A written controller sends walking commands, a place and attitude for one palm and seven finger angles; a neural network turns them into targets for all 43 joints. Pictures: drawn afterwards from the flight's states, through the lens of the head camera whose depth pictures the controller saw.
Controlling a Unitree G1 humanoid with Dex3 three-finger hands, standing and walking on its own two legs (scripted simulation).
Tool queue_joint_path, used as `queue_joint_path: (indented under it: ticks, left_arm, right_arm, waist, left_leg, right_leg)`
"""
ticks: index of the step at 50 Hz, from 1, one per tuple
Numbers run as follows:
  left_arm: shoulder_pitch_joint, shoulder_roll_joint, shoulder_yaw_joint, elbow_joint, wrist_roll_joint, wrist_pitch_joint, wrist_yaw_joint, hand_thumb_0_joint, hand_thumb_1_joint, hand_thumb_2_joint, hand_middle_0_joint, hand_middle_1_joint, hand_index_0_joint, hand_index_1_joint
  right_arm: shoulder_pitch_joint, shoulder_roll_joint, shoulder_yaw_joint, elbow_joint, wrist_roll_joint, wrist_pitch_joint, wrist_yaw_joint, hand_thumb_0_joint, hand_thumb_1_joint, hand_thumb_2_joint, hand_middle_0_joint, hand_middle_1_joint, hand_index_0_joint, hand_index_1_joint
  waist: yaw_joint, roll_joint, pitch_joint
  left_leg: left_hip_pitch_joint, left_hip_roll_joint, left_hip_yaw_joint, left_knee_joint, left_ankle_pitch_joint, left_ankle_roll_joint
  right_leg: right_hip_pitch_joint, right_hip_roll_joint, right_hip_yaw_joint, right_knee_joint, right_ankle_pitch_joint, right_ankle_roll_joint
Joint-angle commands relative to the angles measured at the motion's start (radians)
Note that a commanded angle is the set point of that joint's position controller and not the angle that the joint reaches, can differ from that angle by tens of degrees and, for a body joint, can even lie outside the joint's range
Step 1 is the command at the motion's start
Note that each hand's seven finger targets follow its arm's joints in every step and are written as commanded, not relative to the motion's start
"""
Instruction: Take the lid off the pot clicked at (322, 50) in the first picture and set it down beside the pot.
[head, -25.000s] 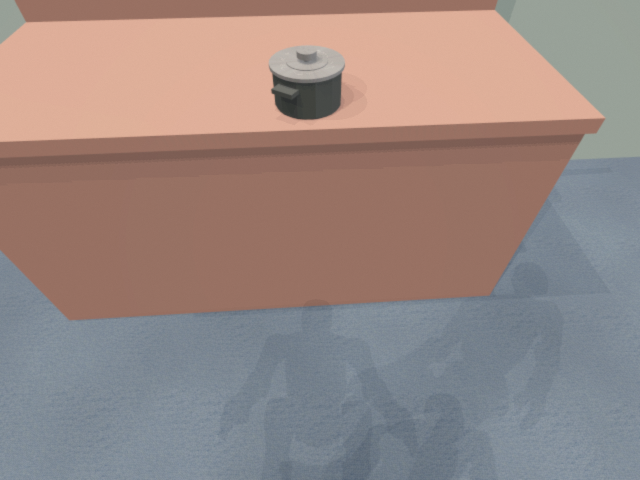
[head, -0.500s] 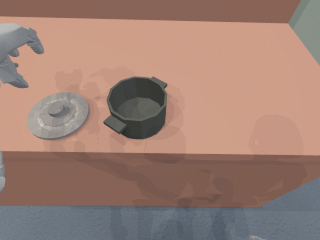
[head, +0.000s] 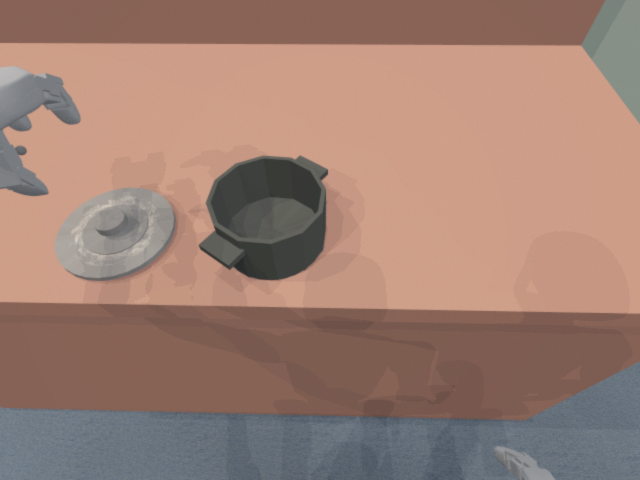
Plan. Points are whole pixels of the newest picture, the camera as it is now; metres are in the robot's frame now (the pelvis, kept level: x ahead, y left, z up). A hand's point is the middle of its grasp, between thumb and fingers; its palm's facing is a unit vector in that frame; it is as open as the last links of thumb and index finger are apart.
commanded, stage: draw the hand back to the body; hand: left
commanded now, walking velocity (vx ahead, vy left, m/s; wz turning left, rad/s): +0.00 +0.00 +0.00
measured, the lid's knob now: (110, 221) +0.46 +0.30 +0.04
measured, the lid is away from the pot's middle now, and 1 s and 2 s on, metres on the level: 0.23 0.23 0.23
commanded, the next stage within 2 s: step back with the hand held close in 2.00 s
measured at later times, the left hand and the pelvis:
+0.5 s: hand (55, 131) +0.39 +0.24 +0.25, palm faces +0.40 -0.87 -0.28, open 11.0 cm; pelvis +0.01 -0.02 +0.00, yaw -3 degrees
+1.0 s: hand (31, 187) +0.32 +0.23 +0.25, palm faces +0.49 -0.84 -0.24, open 8.8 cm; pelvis +0.02 -0.04 +0.00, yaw -3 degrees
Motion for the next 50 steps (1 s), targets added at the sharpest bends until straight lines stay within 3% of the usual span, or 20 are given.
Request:
queue_joint_path:
  ticks: [1, 3, 5, 8, 11, 12, 13, 14, 15, 16, 17, 19, 20, 21, 25, 26, 27, 31, 45, 50]
  left_arm:
    - [-0.370, 0.348, 0.125, -0.238, -0.008, 0.012, 0.040, 0.000, -0.074, 0.774, -0.404, -0.754, -0.404, -0.754]
    - [-0.355, 0.312, 0.106, -0.256, -0.017, 0.016, 0.037, 0.000, -0.074, 0.774, -0.404, -0.754, -0.404, -0.754]
    - [-0.308, 0.347, 0.140, -0.275, -0.032, 0.014, 0.041, 0.000, -0.074, 0.774, -0.404, -0.754, -0.404, -0.754]
    - [-0.286, 0.313, 0.127, -0.249, -0.032, 0.020, 0.040, 0.000, -0.074, 0.774, -0.404, -0.754, -0.404, -0.754]
    - [-0.322, 0.341, 0.146, -0.407, -0.043, 0.006, 0.049, 0.000, -0.074, 0.774, -0.404, -0.754, -0.404, -0.754]
    - [-0.449, 0.033, 0.260, -0.507, -0.628, -0.087, 0.255, 0.000, -0.074, 0.774, -0.404, -0.754, -0.404, -0.754]
    - [-0.254, 0.005, 0.230, -0.392, -0.665, -0.099, 0.358, 0.000, -0.074, 0.774, -0.404, -0.754, -0.404, -0.754]
    - [-0.150, -0.044, 0.251, -0.366, -0.757, -0.103, 0.428, 0.000, -0.074, 0.774, -0.404, -0.754, -0.404, -0.754]
    - [-0.065, -0.007, 0.311, -0.315, -0.814, -0.104, 0.481, 0.000, -0.074, 0.774, -0.404, -0.754, -0.404, -0.754]
    - [-0.046, -0.030, 0.313, -0.286, -0.850, -0.102, 0.520, 0.000, -0.074, 0.774, -0.404, -0.754, -0.404, -0.754]
    - [-0.098, -0.033, 0.310, -0.370, -0.873, -0.113, 0.549, 0.000, -0.074, 0.774, -0.404, -0.754, -0.404, -0.754]
    - [-0.164, -0.004, 0.353, -0.537, -0.886, -0.140, 0.599, 0.000, -0.025, 0.780, -0.394, -0.732, -0.394, -0.732]
    - [-0.174, 0.075, 0.428, -0.625, -0.886, -0.161, 0.626, 0.000, -0.001, 0.784, -0.389, -0.720, -0.389, -0.720]
    - [-0.117, 0.072, 0.464, -0.648, -0.890, -0.170, 0.643, 0.000, 0.024, 0.787, -0.384, -0.709, -0.384, -0.709]
    - [0.143, -0.029, 0.472, -0.546, -0.929, -0.151, 0.657, 0.000, 0.121, 0.799, -0.364, -0.663, -0.364, -0.663]
    - [0.157, -0.053, 0.458, -0.597, -0.936, -0.154, 0.652, 0.000, 0.146, 0.802, -0.358, -0.652, -0.358, -0.652]
    - [0.173, -0.059, 0.456, -0.669, -0.942, -0.160, 0.648, 0.000, 0.170, 0.806, -0.353, -0.641, -0.353, -0.641]
    - [0.249, -0.060, 0.485, -0.700, -0.953, -0.154, 0.652, 0.000, 0.267, 0.818, -0.333, -0.595, -0.333, -0.595]
    - [0.408, -0.122, 0.491, -0.905, -0.975, -0.162, 0.664, 0.000, 0.608, 0.862, -0.261, -0.436, -0.261, -0.436]
    - [0.502, -0.164, 0.486, -0.904, -0.984, -0.150, 0.660, 0.000, 0.730, 0.878, -0.236, -0.380, -0.236, -0.380]
  right_arm:
    - [-0.046, -0.143, -0.049, -0.140, -0.005, -0.033, -0.009, 0.000, -0.900, -0.900, 0.200, 0.300, 0.200, 0.300]
    - [-0.059, -0.139, -0.049, -0.139, -0.001, -0.032, -0.012, 0.000, -0.900, -0.900, 0.200, 0.300, 0.200, 0.300]
    - [-0.065, -0.149, -0.050, -0.138, -0.002, -0.034, -0.013, 0.000, -0.900, -0.900, 0.200, 0.300, 0.200, 0.300]
    - [-0.080, -0.137, -0.043, -0.136, -0.002, -0.033, -0.019, 0.000, -0.900, -0.900, 0.200, 0.300, 0.200, 0.300]
    - [-0.105, -0.132, -0.042, -0.150, -0.008, -0.040, -0.017, 0.000, -0.900, -0.900, 0.200, 0.300, 0.200, 0.300]
    - [0.045, -0.052, -0.036, -0.193, 0.002, -0.136, -0.032, 0.000, -0.900, -0.900, 0.200, 0.300, 0.200, 0.300]
    - [0.003, -0.083, -0.019, -0.163, -0.010, -0.175, -0.045, 0.000, -0.900, -0.900, 0.200, 0.300, 0.200, 0.300]
    - [-0.016, -0.092, -0.020, -0.161, -0.016, -0.201, -0.059, 0.000, -0.900, -0.900, 0.200, 0.300, 0.200, 0.300]
    - [-0.029, -0.112, -0.019, -0.129, -0.019, -0.214, -0.068, 0.000, -0.900, -0.900, 0.200, 0.300, 0.200, 0.300]
    - [-0.034, -0.114, -0.014, -0.111, -0.021, -0.218, -0.077, 0.000, -0.900, -0.900, 0.200, 0.300, 0.200, 0.300]
    - [-0.042, -0.117, -0.013, -0.104, -0.021, -0.230, -0.079, 0.000, -0.900, -0.900, 0.200, 0.300, 0.200, 0.300]
    - [-0.059, -0.108, -0.010, -0.096, -0.029, -0.267, -0.082, 0.000, -0.900, -0.900, 0.200, 0.300, 0.200, 0.300]
    - [-0.064, -0.113, -0.010, -0.086, -0.040, -0.285, -0.081, 0.000, -0.900, -0.900, 0.200, 0.300, 0.200, 0.300]
    - [-0.071, -0.102, -0.011, -0.086, -0.047, -0.300, -0.078, 0.000, -0.900, -0.900, 0.200, 0.300, 0.200, 0.300]
    - [-0.064, -0.097, -0.027, -0.059, -0.051, -0.317, -0.065, 0.000, -0.900, -0.900, 0.200, 0.300, 0.200, 0.300]
    - [-0.079, -0.099, -0.029, -0.070, -0.049, -0.320, -0.062, 0.000, -0.900, -0.900, 0.200, 0.300, 0.200, 0.300]
    - [-0.094, -0.096, -0.031, -0.079, -0.046, -0.328, -0.059, 0.000, -0.900, -0.900, 0.200, 0.300, 0.200, 0.300]
    - [-0.100, -0.101, -0.041, -0.064, -0.046, -0.332, -0.057, 0.000, -0.900, -0.900, 0.200, 0.300, 0.200, 0.300]
    - [-0.142, -0.079, -0.046, -0.065, -0.046, -0.346, -0.063, 0.000, -0.900, -0.900, 0.200, 0.300, 0.200, 0.300]
    - [-0.161, -0.068, -0.042, -0.069, -0.052, -0.337, -0.065, 0.000, -0.900, -0.900, 0.200, 0.300, 0.200, 0.300]
  waist:
    - [0.020, 0.054, -0.412]
    - [0.015, 0.056, -0.365]
    - [0.018, 0.060, -0.368]
    - [0.020, 0.026, -0.328]
    - [0.033, 0.092, -0.405]
    - [0.002, 0.093, -0.350]
    - [0.018, 0.065, -0.295]
    - [0.031, -0.007, -0.274]
    - [0.037, -0.071, -0.228]
    - [0.039, -0.113, -0.185]
    - [0.039, -0.069, -0.189]
    - [0.051, 0.127, -0.250]
    - [0.063, 0.154, -0.270]
    - [0.075, 0.190, -0.294]
    - [0.077, 0.004, -0.194]
    - [0.083, -0.005, -0.210]
    - [0.087, 0.044, -0.223]
    - [0.083, -0.015, -0.219]
    - [0.088, 0.004, -0.216]
    - [0.091, -0.027, -0.162]
  left_leg:
    - [0.322, -0.027, -0.020, -0.017, 0.383, 0.037]
    - [0.326, -0.024, -0.024, -0.023, 0.343, 0.037]
    - [0.326, -0.024, -0.019, -0.021, 0.325, 0.037]
    - [0.292, -0.031, -0.016, -0.032, 0.262, 0.036]
    - [0.348, -0.032, -0.027, -0.035, 0.312, 0.036]
    - [0.546, 0.046, -0.043, -0.066, 0.195, 0.003]
    - [0.570, 0.089, -0.105, -0.108, 0.112, -0.010]
    - [0.522, 0.092, -0.100, -0.136, 0.063, -0.012]
    - [0.446, 0.084, -0.071, -0.145, -0.013, -0.004]
    - [0.378, 0.072, -0.041, -0.156, -0.021, -0.001]
    - [0.369, 0.067, -0.034, -0.162, -0.015, -0.004]
    - [0.443, 0.062, -0.037, -0.158, 0.048, -0.014]
    - [0.452, 0.062, -0.035, -0.146, 0.105, -0.016]
    - [0.460, 0.055, -0.022, -0.131, 0.177, -0.017]
    - [0.359, 0.055, 0.028, -0.103, 0.251, -0.012]
    - [0.364, 0.052, 0.037, -0.100, 0.259, -0.007]
    - [0.377, 0.051, 0.041, -0.088, 0.281, -0.005]
    - [0.380, 0.042, 0.062, -0.070, 0.317, 0.004]
    - [0.432, 0.027, 0.072, -0.062, 0.352, 0.005]
    - [0.415, 0.030, 0.077, -0.076, 0.302, 0.002]
  right_leg:
    - [0.038, 0.075, -0.043, -0.013, 0.277, -0.071]
    - [0.003, 0.076, -0.048, -0.025, 0.240, -0.071]
    - [0.017, 0.069, -0.043, -0.030, 0.241, -0.075]
    - [0.014, 0.077, -0.052, -0.030, 0.217, -0.072]
    - [0.053, 0.074, -0.045, -0.020, 0.236, -0.076]
    - [-0.029, 0.066, -0.050, -0.037, 0.158, -0.108]
    - [-0.063, 0.062, -0.035, -0.043, 0.070, -0.108]
    - [-0.030, 0.055, -0.023, -0.059, 0.068, -0.103]
    - [0.011, 0.046, -0.007, -0.072, 0.077, -0.096]
    - [0.039, 0.049, -0.005, -0.074, 0.097, -0.087]
    - [0.057, 0.040, -0.004, -0.073, 0.106, -0.084]
    - [0.071, 0.037, 0.001, -0.063, 0.124, -0.089]
    - [0.102, 0.034, 0.002, -0.057, 0.152, -0.093]
    - [0.126, 0.037, 0.003, -0.051, 0.193, -0.094]
    - [0.178, 0.034, -0.006, -0.039, 0.300, -0.082]
    - [0.180, 0.035, -0.003, -0.039, 0.323, -0.079]
    - [0.185, 0.028, 0.001, -0.033, 0.350, -0.078]
    - [0.180, 0.030, 0.002, -0.029, 0.410, -0.066]
    - [0.185, 0.019, 0.007, -0.029, 0.468, -0.055]
    - [0.164, 0.021, 0.005, -0.046, 0.424, -0.053]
